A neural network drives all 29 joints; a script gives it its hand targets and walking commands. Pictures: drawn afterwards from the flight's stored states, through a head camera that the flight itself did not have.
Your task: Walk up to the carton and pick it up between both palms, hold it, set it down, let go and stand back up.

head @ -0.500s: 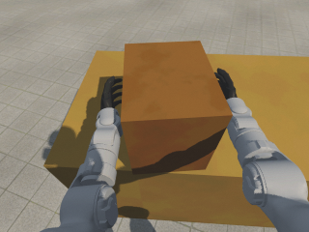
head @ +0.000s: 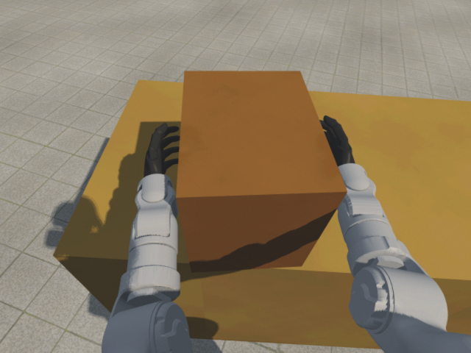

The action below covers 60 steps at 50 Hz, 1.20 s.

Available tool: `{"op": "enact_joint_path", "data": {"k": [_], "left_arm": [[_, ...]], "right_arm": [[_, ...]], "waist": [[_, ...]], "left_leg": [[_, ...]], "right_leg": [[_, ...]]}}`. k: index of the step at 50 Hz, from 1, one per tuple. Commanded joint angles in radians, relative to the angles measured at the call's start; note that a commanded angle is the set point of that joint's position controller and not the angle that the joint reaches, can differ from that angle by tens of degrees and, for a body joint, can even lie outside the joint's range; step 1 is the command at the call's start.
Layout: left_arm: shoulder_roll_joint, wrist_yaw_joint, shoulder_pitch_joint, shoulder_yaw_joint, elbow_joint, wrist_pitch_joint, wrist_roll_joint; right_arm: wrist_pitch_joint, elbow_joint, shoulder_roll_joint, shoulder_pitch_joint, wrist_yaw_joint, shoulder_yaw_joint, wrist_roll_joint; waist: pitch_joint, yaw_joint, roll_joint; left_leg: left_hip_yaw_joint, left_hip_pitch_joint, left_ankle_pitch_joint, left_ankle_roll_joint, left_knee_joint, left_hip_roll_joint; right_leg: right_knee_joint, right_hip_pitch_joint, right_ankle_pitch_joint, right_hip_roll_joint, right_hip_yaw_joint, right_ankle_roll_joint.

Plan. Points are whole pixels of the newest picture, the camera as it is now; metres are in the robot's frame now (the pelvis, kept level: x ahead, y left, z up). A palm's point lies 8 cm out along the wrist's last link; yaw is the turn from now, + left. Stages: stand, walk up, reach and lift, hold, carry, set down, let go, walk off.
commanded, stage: reach and lift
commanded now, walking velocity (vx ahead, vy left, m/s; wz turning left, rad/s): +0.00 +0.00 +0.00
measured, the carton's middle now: (245, 172) +0.44 +0.02 +0.06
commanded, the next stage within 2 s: none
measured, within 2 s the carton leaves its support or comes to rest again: leaves its support in 0.96 s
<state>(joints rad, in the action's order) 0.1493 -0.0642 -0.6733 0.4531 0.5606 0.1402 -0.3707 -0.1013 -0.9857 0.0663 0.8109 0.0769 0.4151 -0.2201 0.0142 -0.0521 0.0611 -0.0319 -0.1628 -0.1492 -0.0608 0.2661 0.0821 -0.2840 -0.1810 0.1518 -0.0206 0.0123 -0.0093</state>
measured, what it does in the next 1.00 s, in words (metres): stands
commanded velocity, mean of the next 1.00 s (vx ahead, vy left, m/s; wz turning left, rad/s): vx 0.00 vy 0.00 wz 0.00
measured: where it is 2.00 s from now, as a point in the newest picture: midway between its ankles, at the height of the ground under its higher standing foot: outside the picture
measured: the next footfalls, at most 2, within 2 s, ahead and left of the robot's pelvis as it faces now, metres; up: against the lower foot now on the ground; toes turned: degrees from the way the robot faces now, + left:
none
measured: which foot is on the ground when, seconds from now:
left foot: down 0.00-1.00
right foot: down 0.00-1.00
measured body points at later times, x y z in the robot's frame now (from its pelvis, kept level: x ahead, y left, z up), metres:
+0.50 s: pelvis +0.00 +0.00 +0.00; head +0.02 +0.03 +0.45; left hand +0.40 +0.18 +0.10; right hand +0.44 -0.14 +0.12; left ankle -0.01 +0.16 -0.75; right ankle -0.01 -0.11 -0.75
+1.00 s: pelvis -0.01 +0.01 +0.00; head -0.02 +0.03 +0.45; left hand +0.38 +0.19 +0.12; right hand +0.41 -0.12 +0.12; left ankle -0.01 +0.16 -0.75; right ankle -0.01 -0.11 -0.75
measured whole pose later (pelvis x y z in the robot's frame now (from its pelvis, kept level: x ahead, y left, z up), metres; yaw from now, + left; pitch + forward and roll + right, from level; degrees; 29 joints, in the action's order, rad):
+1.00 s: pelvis -0.01 +0.01 +0.00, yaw +2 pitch +1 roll -1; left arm 0.07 -0.11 -0.65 0.30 0.55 0.28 -0.27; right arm -0.04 -0.95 0.08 0.74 -0.03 0.23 -0.04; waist 0.04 -0.01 0.04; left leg 0.01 -0.18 -0.16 -0.05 0.32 0.07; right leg -0.26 -0.14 0.14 0.00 -0.03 0.01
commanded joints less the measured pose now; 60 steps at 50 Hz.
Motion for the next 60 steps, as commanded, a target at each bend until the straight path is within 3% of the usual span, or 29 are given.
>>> {"op": "enact_joint_path", "data": {"k": [1,16,29,47,54,60], "left_arm": [[0.419,0.078,-0.378,-0.278,0.016,0.018,0.009],[0.429,0.077,-0.372,-0.29,0.029,0.009,0.013],[0.456,0.071,-0.404,-0.375,-0.025,0.02,0.046],[0.507,0.06,-0.567,-0.557,-0.095,0.096,0.169],[0.488,0.088,-0.569,-0.52,-0.066,0.17,0.172],[0.486,0.107,-0.596,-0.48,-0.065,0.228,0.163]], "right_arm": [[-0.061,0.063,-0.475,0.417,0.088,-0.222,-0.026],[-0.068,0.062,-0.493,0.415,0.076,-0.261,-0.011],[-0.071,0.103,-0.514,0.44,0.044,-0.345,0.042],[0.002,0.26,-0.554,0.623,-0.011,-0.47,0.188],[0.077,0.287,-0.557,0.655,-0.027,-0.474,0.233],[0.121,0.273,-0.539,0.686,-0.017,-0.426,0.244]], "waist": [[0.388,-0.017,-0.053],[0.36,-0.015,-0.021],[0.421,-0.004,-0.035],[0.525,0.053,-0.053],[0.426,0.063,-0.023],[0.346,0.062,-0.049]], "left_leg": [[-0.122,0.105,0.288,0.037,0.029,-0.076],[-0.113,0.085,0.3,0.039,0.024,-0.08],[-0.1,0.092,0.327,0.028,0.042,-0.083],[-0.044,0.157,0.27,0.019,0.07,-0.093],[-0.032,0.148,0.188,0.035,0.042,-0.103],[-0.038,0.168,0.131,0.035,0.02,-0.104]], "right_leg": [[-0.021,0.143,-0.347,-0.015,-0.112,0.035],[-0.028,0.175,-0.407,-0.015,-0.11,0.043],[-0.041,0.211,-0.479,-0.02,-0.111,0.045],[-0.006,0.193,-0.35,-0.022,-0.107,0.036],[0.024,0.206,-0.254,-0.022,-0.103,0.046],[0.05,0.156,-0.111,-0.03,-0.11,0.043]]}}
